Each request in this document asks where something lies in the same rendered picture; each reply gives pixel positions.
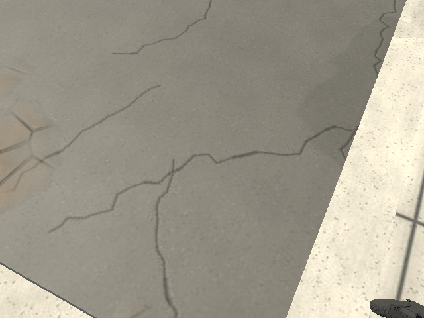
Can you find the robot right hand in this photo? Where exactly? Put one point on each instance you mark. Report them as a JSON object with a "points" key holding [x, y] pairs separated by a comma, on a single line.
{"points": [[397, 309]]}

